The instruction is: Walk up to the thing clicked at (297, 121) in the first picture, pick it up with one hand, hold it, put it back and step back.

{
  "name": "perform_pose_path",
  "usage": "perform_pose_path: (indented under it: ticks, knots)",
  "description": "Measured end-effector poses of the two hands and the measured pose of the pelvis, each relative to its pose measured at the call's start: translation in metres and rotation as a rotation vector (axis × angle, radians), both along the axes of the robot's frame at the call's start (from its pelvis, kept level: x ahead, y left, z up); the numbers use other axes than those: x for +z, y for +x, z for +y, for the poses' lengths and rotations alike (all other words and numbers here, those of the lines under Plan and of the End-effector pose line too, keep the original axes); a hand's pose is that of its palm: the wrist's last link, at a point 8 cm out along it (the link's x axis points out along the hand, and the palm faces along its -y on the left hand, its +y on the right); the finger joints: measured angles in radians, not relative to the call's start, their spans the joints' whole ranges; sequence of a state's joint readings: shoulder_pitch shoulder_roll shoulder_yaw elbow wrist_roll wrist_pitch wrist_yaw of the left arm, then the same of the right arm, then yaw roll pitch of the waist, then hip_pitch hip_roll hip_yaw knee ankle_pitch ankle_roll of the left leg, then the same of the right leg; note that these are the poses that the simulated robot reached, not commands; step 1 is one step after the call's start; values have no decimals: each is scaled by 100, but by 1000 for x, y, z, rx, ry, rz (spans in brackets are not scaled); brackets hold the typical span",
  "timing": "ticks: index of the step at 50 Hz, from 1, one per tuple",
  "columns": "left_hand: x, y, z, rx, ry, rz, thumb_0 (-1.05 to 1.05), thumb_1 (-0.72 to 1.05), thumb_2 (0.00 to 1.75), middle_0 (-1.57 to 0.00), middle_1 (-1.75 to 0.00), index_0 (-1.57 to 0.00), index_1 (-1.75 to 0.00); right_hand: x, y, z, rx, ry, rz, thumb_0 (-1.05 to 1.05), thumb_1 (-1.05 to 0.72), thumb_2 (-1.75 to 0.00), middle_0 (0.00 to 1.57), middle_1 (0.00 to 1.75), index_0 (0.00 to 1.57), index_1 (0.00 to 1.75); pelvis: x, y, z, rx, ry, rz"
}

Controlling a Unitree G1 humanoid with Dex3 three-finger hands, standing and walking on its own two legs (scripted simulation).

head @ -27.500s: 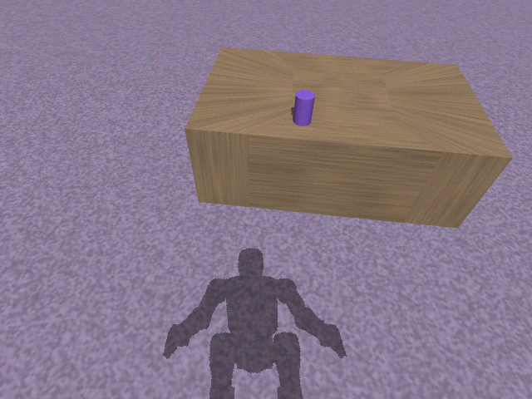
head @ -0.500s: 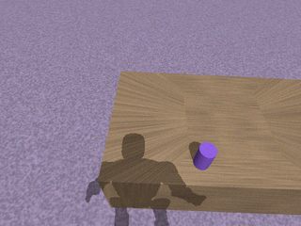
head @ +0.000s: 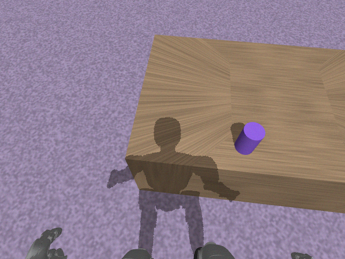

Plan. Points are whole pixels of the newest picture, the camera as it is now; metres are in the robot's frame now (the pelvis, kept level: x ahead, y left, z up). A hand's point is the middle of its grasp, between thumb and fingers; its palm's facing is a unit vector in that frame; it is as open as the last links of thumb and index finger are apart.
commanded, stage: step back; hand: right
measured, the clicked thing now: (248, 139) +0.51 -0.29 -0.25
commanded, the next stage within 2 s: none
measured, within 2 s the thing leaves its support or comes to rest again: neither
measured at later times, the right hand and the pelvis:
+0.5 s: hand out of the picture +0.03 -0.26 -0.15, palm faces +0.06 +0.93 -0.35, open 7.4 cm; pelvis -0.09 +0.01 +0.00, yaw -6 degrees
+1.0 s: hand out of the picture -0.12 -0.23 -0.12, palm faces +0.01 +0.90 -0.43, open 7.4 cm; pelvis -0.21 +0.04 +0.01, yaw -5 degrees
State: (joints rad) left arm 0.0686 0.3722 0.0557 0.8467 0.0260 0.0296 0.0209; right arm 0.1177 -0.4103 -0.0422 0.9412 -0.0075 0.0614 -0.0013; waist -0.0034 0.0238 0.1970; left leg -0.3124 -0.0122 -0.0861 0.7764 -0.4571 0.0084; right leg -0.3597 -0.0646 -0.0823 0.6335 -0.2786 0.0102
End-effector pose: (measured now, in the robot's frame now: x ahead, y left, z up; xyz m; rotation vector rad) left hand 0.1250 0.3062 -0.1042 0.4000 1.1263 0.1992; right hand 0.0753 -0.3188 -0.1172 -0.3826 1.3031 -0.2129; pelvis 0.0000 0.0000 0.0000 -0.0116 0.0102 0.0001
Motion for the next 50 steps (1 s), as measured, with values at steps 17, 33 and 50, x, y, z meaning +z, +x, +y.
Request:
perform_pose_path:
  ticks: [17, 33, 50]
  knots:
    - [-10, -84, 17, 12, -32, 77, 1, 90, 89, -20, -30, -21, -30, 29, -27, 23, 7, -23, -167, 1, -90, -89, 21, 30, 21, 30, 6, -57, 14, -71, -7, -20]
    - [24, -123, 12, -48, 33, -6, 1, 90, 89, -20, -30, -21, -30, 0, -117, 23, -50, 39, -100, 1, -91, -90, 21, 30, 20, 30, 8, -118, 19, -74, 27, -5]
    - [-4, -208, 39, -17, -61, 0, 1, 90, 89, -20, -30, -21, -30, 40, -203, 49, -13, -38, -141, 1, -90, -89, 21, 30, 21, 30, 11, -205, 39, -81, -23, -29]
